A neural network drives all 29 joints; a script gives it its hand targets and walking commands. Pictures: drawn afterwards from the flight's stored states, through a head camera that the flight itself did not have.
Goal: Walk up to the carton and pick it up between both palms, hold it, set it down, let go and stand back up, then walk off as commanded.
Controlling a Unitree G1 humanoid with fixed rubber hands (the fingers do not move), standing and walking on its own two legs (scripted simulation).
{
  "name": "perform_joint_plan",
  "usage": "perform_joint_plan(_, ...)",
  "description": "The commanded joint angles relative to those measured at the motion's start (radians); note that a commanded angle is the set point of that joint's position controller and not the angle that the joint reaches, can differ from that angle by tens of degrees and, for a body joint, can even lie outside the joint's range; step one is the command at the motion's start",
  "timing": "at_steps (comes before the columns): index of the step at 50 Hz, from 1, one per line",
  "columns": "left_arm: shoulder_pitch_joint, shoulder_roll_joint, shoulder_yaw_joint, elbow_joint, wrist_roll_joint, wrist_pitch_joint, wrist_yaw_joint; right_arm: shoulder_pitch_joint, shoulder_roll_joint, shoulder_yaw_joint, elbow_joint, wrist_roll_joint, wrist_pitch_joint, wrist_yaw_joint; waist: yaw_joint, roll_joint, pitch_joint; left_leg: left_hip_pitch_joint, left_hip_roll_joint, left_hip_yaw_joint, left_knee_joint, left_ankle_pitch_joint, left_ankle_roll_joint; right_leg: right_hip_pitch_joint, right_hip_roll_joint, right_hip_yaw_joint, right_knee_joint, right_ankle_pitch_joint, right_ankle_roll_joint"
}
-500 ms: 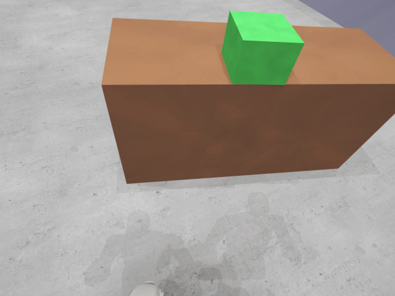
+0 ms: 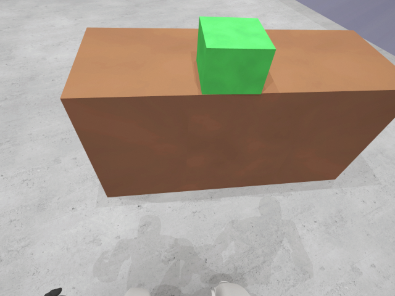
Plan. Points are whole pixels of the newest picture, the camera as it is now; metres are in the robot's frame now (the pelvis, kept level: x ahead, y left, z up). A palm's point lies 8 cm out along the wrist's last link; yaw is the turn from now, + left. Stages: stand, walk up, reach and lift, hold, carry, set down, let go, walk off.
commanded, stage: walk up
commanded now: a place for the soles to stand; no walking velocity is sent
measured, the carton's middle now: (230, 55) +0.86 -0.13 +0.04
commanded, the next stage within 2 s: none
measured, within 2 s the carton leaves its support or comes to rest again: neither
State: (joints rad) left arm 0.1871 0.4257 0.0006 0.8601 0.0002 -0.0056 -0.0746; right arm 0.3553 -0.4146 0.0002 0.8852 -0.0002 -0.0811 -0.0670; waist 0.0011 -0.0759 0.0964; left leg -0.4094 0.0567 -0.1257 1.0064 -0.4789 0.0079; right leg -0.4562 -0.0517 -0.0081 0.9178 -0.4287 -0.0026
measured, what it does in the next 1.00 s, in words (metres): walks ahead: left foot, then right foot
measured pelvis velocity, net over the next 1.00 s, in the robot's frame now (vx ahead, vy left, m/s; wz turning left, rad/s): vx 0.18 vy -0.16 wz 0.06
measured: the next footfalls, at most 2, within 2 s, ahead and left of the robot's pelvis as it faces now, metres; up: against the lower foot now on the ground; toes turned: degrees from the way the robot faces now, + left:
left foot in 0.44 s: +0.18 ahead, +0.07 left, +0.00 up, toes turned +1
right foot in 0.84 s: +0.25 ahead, -0.26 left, +0.00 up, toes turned +1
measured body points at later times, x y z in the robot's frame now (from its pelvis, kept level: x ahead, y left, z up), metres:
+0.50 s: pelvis +0.09 -0.04 +0.01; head +0.12 -0.01 +0.46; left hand +0.13 +0.27 -0.12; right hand +0.16 -0.37 -0.08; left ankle +0.14 +0.07 -0.69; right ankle +0.05 -0.12 -0.66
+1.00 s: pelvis +0.18 -0.16 +0.02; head +0.20 -0.17 +0.47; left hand +0.23 +0.16 -0.09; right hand +0.25 -0.49 -0.09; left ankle +0.16 +0.02 -0.63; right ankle +0.21 -0.26 -0.69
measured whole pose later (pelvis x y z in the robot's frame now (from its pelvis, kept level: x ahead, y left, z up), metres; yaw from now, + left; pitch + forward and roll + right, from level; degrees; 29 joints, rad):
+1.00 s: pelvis +0.18 -0.16 +0.02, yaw +4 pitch -3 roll +2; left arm 0.28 0.43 0.00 0.86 0.00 -0.02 -0.06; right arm 0.34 -0.42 0.00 0.88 0.00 -0.08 -0.06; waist 0.00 -0.04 0.09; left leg -0.46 0.00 -0.11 1.13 -0.45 0.00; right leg -0.36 -0.03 -0.03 0.79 -0.39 -0.02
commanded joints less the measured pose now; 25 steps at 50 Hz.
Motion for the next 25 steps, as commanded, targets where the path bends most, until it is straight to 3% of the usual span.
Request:
perform_joint_plan(1, 0.047, 0.337, 0.184, -0.081, 0.032, -0.026, 0.04, -0.016, -0.261, -0.114, -0.041, 0.006, -0.005, -0.017, 0.047, -0.046, 0.025, -0.457, -0.057, 0.013, 0.339, 0.067, 0.01, 0.327, -0.246, 0.52, -0.752, -0.302, 0.042)
perform_joint_plan(2, 0.059, 0.298, 0.169, -0.084, 0.027, -0.031, 0.041, 0.019, -0.256, -0.113, -0.013, 0.014, -0.001, -0.005, 0.031, -0.019, 0.018, -0.408, -0.039, 0.014, 0.284, 0.119, 0.018, 0.324, -0.214, 0.429, -0.689, -0.14, 0.07)
perform_joint_plan(4, 0.083, 0.251, 0.15, -0.099, 0.033, -0.036, 0.043, 0.056, -0.265, -0.109, 0.0, 0.02, 0.0, 0.005, 0.027, -0.041, -0.026, -0.354, -0.033, 0.028, 0.191, 0.149, 0.022, 0.389, -0.168, 0.287, -0.58, 0.193, 0.041)
perform_joint_plan(6, 0.135, 0.24, 0.147, -0.111, 0.033, -0.036, 0.048, 0.034, -0.249, -0.102, -0.011, 0.019, 0.008, 0.004, 0.052, -0.059, -0.061, -0.351, -0.048, 0.034, 0.135, 0.139, 0.027, 0.469, -0.164, 0.251, -0.536, 0.427, 0.035)
perform_joint_plan(7, 0.149, 0.238, 0.142, -0.115, 0.038, -0.033, 0.048, 0.014, -0.242, -0.094, -0.019, 0.017, 0.009, 0.005, 0.058, -0.046, -0.056, -0.354, -0.05, 0.045, 0.116, 0.122, 0.024, 0.485, -0.165, 0.229, -0.511, 0.508, 0.004)
perform_joint_plan(9, 0.179, 0.241, 0.142, -0.111, 0.038, -0.033, 0.048, -0.016, -0.226, -0.086, -0.03, 0.019, 0.006, 0.005, 0.068, -0.038, -0.048, -0.344, -0.041, 0.059, 0.065, 0.111, 0.02, 0.498, -0.173, 0.215, -0.499, 0.536, -0.034)
perform_joint_plan(10, 0.181, 0.24, 0.143, -0.119, 0.04, -0.033, 0.051, -0.026, -0.226, -0.086, -0.033, 0.02, 0.005, 0.006, 0.07, -0.045, -0.029, -0.364, -0.042, 0.07, 0.043, 0.106, 0.021, 0.52, -0.173, 0.194, -0.492, 0.568, -0.034)
perform_joint_plan(12, 0.182, 0.244, 0.145, -0.125, 0.047, -0.024, 0.052, -0.048, -0.227, -0.082, -0.046, 0.018, 0.003, 0.006, 0.092, -0.038, -0.042, -0.369, -0.033, 0.095, -0.027, 0.065, 0.023, 0.541, -0.179, 0.201, -0.457, 0.583, -0.08)
perform_joint_plan(13, 0.204, 0.238, 0.144, -0.121, 0.043, -0.022, 0.052, -0.063, -0.228, -0.08, -0.054, 0.014, 0.001, 0.007, 0.103, -0.04, -0.036, -0.357, -0.034, 0.113, -0.049, 0.048, 0.026, 0.541, -0.177, 0.206, -0.448, 0.628, -0.076)
perform_joint_plan(15, 0.201, 0.25, 0.142, -0.122, 0.048, -0.02, 0.05, -0.077, -0.213, -0.075, -0.066, 0.014, -0.007, 0.006, 0.11, -0.067, -0.05, -0.327, -0.015, 0.146, -0.121, 0.017, 0.026, 0.536, -0.196, 0.192, -0.43, 0.664, -0.13)
perform_joint_plan(17, 0.188, 0.253, 0.141, -0.125, 0.046, -0.011, 0.052, -0.054, -0.214, -0.075, -0.07, 0.012, -0.014, 0.006, 0.096, -0.038, -0.044, -0.254, -0.009, 0.187, -0.235, 0.023, 0.036, 0.502, -0.206, 0.192, -0.377, 0.706, -0.137)
perform_joint_plan(18, 0.153, 0.243, 0.134, -0.136, 0.046, -0.008, 0.048, -0.023, -0.208, -0.075, -0.062, 0.014, -0.024, 0.006, 0.068, -0.05, -0.055, -0.169, -0.016, 0.205, -0.323, 0.07, 0.044, 0.453, -0.182, 0.134, -0.339, 0.72, -0.145)
perform_joint_plan(19, 0.096, 0.237, 0.133, -0.155, 0.038, -0.005, 0.045, 0.083, -0.204, -0.082, -0.025, 0.009, -0.031, 0.002, 0.0, 0.004, -0.121, 0.035, -0.053, 0.223, -0.456, 0.155, 0.057, 0.381, -0.128, 0.054, -0.208, 0.757, -0.111)
perform_joint_plan(20, 0.031, 0.215, 0.126, -0.177, 0.041, -0.004, 0.039, 0.245, -0.216, -0.099, 0.017, 0.002, -0.042, -0.009, -0.095, 0.034, -0.2, 0.307, -0.068, 0.184, -0.539, 0.304, 0.077, 0.236, -0.057, -0.001, -0.012, 0.677, -0.077)
perform_joint_plan(21, 0.039, 0.148, 0.11, -0.189, 0.037, -0.009, 0.033, 0.326, -0.288, -0.133, 0.028, -0.018, -0.048, -0.022, -0.133, 0.178, -0.252, 0.54, 0.084, -0.128, -0.533, 0.249, 0.16, -0.021, -0.008, 0.004, 0.182, 0.425, -0.025)
perform_joint_plan(22, 0.068, 0.104, 0.103, -0.189, 0.044, -0.004, 0.028, 0.294, -0.372, -0.148, 0.011, -0.025, -0.041, -0.032, -0.091, 0.323, -0.245, 0.631, 0.285, -0.566, -0.607, 0.158, 0.242, -0.287, 0.101, 0.001, 0.276, -0.112, -0.01)
perform_joint_plan(23, -0.022, 0.233, 0.127, -0.202, 0.054, 0.015, 0.024, 0.262, -0.407, -0.165, -0.01, 0.001, -0.029, -0.036, -0.117, 0.207, -0.22, 0.541, 0.35, -0.714, -0.687, -0.08, 0.293, -0.334, 0.065, 0.093, 0.323, -0.192, -0.026)
perform_joint_plan(24, -0.037, 0.264, 0.133, -0.181, 0.055, 0.026, 0.021, 0.182, -0.411, -0.163, -0.023, 0.003, -0.023, -0.036, -0.095, 0.175, -0.11, 0.432, 0.345, -0.696, -0.72, -0.175, 0.307, -0.346, 0.046, 0.122, 0.357, -0.16, -0.012)
perform_joint_plan(25, -0.026, 0.258, 0.136, -0.159, 0.052, 0.027, 0.018, 0.114, -0.382, -0.148, -0.023, -0.001, -0.024, -0.037, -0.05, 0.103, 0.007, 0.32, 0.324, -0.604, -0.695, -0.131, 0.293, -0.351, 0.006, 0.138, 0.34, -0.114, -0.002)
